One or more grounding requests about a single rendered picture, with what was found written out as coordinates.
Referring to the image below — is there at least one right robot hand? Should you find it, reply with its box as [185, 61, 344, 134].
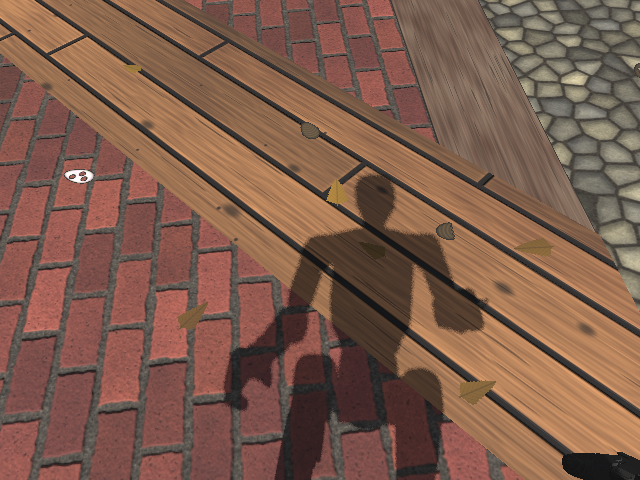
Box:
[562, 452, 640, 480]

